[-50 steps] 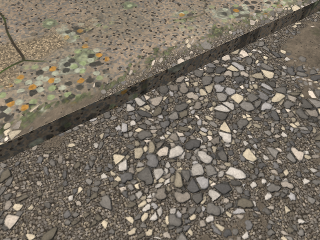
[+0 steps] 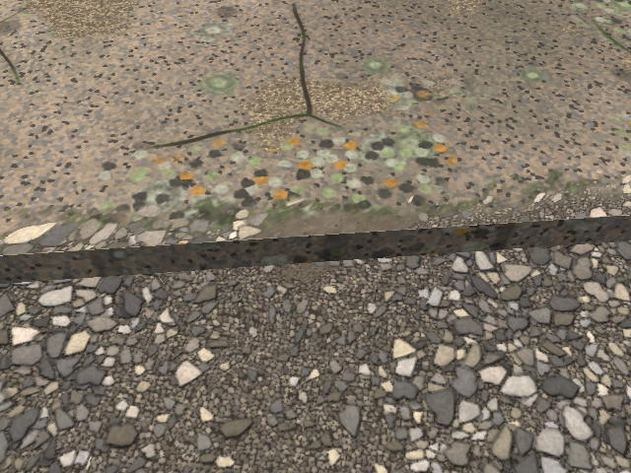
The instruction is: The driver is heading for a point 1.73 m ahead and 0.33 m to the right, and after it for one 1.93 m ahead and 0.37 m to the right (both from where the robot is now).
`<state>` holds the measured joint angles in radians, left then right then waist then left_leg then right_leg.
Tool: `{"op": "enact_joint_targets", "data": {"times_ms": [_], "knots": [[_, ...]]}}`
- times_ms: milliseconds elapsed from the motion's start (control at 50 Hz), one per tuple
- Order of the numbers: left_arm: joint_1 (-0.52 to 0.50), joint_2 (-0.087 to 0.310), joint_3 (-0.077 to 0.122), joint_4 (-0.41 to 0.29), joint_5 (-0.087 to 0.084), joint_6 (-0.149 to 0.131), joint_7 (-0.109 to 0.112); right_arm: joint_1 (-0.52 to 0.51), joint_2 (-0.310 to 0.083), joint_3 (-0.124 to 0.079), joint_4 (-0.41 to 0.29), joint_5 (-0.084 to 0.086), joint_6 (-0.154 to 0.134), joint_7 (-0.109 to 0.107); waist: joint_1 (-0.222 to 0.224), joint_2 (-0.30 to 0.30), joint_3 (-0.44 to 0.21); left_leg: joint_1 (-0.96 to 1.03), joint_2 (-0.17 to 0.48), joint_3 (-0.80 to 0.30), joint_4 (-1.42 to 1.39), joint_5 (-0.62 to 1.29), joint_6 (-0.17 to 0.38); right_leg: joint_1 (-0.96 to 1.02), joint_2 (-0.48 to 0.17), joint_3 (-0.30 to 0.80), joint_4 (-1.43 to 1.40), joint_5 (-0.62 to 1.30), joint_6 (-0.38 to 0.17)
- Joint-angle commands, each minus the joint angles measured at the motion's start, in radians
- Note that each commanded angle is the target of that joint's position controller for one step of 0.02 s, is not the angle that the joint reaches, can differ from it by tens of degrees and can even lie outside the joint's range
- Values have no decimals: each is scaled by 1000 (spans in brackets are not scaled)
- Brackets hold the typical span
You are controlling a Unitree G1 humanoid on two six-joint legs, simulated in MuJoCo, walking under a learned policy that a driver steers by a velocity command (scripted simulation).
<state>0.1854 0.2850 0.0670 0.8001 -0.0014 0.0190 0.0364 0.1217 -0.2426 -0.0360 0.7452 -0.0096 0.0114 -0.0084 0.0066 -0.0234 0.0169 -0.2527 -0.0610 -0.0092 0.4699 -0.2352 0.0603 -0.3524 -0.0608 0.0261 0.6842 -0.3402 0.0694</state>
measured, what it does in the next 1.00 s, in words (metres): walks ahead: right foot, then right foot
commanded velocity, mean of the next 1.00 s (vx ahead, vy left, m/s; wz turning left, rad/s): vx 0.34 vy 0.00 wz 0.03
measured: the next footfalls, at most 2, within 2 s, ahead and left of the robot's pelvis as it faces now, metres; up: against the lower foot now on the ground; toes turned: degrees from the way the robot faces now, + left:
right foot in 0.04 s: +0.04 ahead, -0.15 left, +0.00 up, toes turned +0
right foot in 0.72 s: +0.39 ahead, -0.16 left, +0.00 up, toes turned -1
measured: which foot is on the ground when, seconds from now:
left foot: down 0.00-0.74, up 0.76-1.00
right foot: up 0.00-0.02, down 0.04-0.32, up 0.34-0.70, down 0.72-1.00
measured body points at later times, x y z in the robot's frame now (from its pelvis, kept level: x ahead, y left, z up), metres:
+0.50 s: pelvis +0.10 -0.01 +0.00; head +0.12 +0.01 +0.45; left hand +0.26 +0.25 -0.10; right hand +0.07 -0.28 -0.12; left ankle +0.00 +0.09 -0.74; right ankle +0.12 -0.14 -0.67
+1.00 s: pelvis +0.35 -0.08 +0.01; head +0.37 -0.09 +0.46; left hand +0.38 +0.20 -0.12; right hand +0.47 -0.33 -0.12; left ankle +0.44 +0.07 -0.68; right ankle +0.35 -0.16 -0.74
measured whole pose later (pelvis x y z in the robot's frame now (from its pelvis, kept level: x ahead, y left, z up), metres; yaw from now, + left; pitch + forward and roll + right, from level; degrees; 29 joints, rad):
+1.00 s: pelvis +0.35 -0.08 +0.01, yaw +0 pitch +0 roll -1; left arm 0.37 0.26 0.05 0.88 0.02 -0.07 -0.03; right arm 0.22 -0.27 -0.03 0.80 -0.04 -0.03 0.04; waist 0.02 0.05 0.02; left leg -0.61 0.11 0.00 0.93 -0.17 0.02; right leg -0.15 0.08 -0.06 0.29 -0.16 -0.08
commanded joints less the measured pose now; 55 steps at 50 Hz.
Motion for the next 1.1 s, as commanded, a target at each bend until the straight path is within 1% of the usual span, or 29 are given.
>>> {"op": "enact_joint_targets", "data": {"times_ms": [20,40,60,80,100,160,260,300,320,340,360,380,420,480,540,580,640,680,700,720,740,760,780,800,820,840,900,980,1100], "knots": [[17,75,13,-43,8,-24,-7,-19,-128,-24,-28,11,-11,2,23,120,-45,1,231,-215,-114,151,123,157,13,-19,-277,191,-28],[28,100,13,-40,22,-30,-8,17,-105,-15,-14,4,-19,4,15,78,-66,-29,197,-202,-96,111,73,249,-30,37,-304,332,-45],[31,167,25,-44,24,-31,-5,59,-104,-16,-10,-14,-29,10,-32,-27,-86,-63,130,-146,-51,36,28,301,-101,90,-255,501,-75],[1,163,28,-26,11,-31,-11,72,-99,-19,-3,-11,-32,13,-59,-116,-88,-14,74,-76,-61,-10,-5,213,-89,79,-236,342,-112],[-2,111,19,-31,7,-33,-18,21,-123,-21,5,-10,-27,10,-15,-84,-83,22,55,-52,-29,-80,-20,161,-55,64,-266,128,-113],[23,111,17,-21,3,-46,-15,9,-126,-31,-1,12,-8,-1,-3,-90,29,-88,35,-34,42,-376,16,52,-45,93,-315,-323,-141],[71,150,25,-20,-19,-73,-9,50,-69,-31,10,32,-75,19,-20,-169,78,-123,37,39,162,-211,39,60,-212,344,-433,-404,-252],[-21,117,13,-58,-24,-73,-16,144,-87,-41,54,35,-89,25,-76,-111,78,50,56,1,28,-192,70,-45,-135,221,-352,-255,-200],[-65,72,-1,-86,-23,-81,-19,217,-130,-55,82,33,-94,23,-97,7,68,144,127,-149,-67,-249,104,-131,-38,86,-177,-123,-141],[-94,41,-7,-119,-21,-102,-19,315,-212,-78,109,35,-97,27,-111,219,48,293,276,-433,-194,-248,180,-289,72,-66,104,-28,-78],[-123,83,1,-142,-26,-121,-16,359,-228,-80,105,23,-104,33,-142,276,61,384,407,-652,-259,-116,270,-473,79,-9,304,-198,-75],[-103,101,10,-139,-38,-131,-20,355,-196,-68,104,15,-112,32,-111,182,62,445,432,-645,-226,-28,280,-579,36,41,447,-222,-95],[-92,74,2,-131,-34,-136,-38,330,-159,-54,94,16,-113,28,-83,93,39,482,396,-489,-220,72,228,-653,-24,42,494,-91,-128],[-137,36,-8,-147,-21,-130,-71,309,-112,-33,93,19,-86,17,-70,111,49,374,306,-273,-281,237,162,-547,-52,-13,325,68,-107],[-231,-20,-35,-183,-16,-127,-93,298,-154,-37,86,21,-77,-3,-87,106,64,204,231,-123,-321,247,131,-332,-1,-77,48,258,-72],[-265,3,-31,-200,-24,-122,-95,333,-194,-46,96,24,-82,-6,-94,128,71,157,251,-114,-353,214,127,-216,31,-90,-52,331,-69],[-263,59,-15,-213,-29,-118,-91,333,-202,-52,108,36,-85,-3,-63,140,89,229,302,-108,-321,309,100,-180,35,-58,-131,340,-110],[-174,103,8,-195,-21,-116,-83,322,-217,-59,109,32,-78,-2,2,150,15,282,296,-69,-174,631,69,-45,73,-84,-145,299,-151],[-37,134,28,-155,-20,-111,-74,320,-211,-57,108,27,-72,-4,73,141,-71,250,262,-34,-7,758,47,136,101,-107,-146,287,-180],[133,168,45,-113,-19,-104,-62,314,-192,-48,95,15,-69,-8,148,115,-174,85,225,-15,229,641,15,402,27,-29,-108,271,-216],[240,273,63,-93,10,-100,-57,421,-65,-13,63,7,-81,-5,106,-157,-343,-262,71,14,659,111,-48,745,-252,433,-177,46,-354],[244,217,43,-89,1,-101,-64,424,-81,-11,76,25,-105,3,104,-257,-429,-387,13,-123,836,-316,-47,749,-336,794,-406,-152,-401],[156,167,26,-92,-9,-103,-64,318,-166,-38,47,56,-116,10,92,-172,-227,-499,77,-121,901,-263,-37,605,-306,678,-438,-230,-350],[93,138,17,-98,-11,-105,-64,235,-176,-38,28,60,-120,10,70,-88,-116,-493,129,-86,867,-173,-22,445,-269,524,-447,-154,-320],[53,104,7,-67,59,-91,-56,241,-121,-23,47,-32,-98,22,1,47,-35,-364,152,-66,743,-67,-11,239,-217,369,-454,74,-272],[36,93,2,-61,54,-88,-55,287,-88,-17,53,-55,-76,28,-42,-4,-20,-271,164,-54,686,-65,-19,135,-172,266,-473,178,-250],[41,92,2,-34,31,-106,-68,316,-85,-14,69,-41,-39,43,-67,-75,-31,-200,163,-16,645,-31,-27,34,-129,154,-527,236,-278],[112,100,8,13,21,-108,-68,119,-90,-6,10,-35,-40,49,-21,-44,47,-324,194,0,419,117,-52,91,-131,132,-605,145,-296],[220,119,12,70,18,-107,-61,-68,-80,5,-37,-23,-53,54,46,-25,58,-301,152,41,153,189,-54,249,-139,84,-573,219,-273]]}}
Keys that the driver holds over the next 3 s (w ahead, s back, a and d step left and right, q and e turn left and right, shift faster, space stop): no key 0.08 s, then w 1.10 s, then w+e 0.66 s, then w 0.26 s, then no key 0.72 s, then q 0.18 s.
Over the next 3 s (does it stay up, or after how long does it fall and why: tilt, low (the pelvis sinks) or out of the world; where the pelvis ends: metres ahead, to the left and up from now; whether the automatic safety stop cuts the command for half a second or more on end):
stays up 1.20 -0.24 0.10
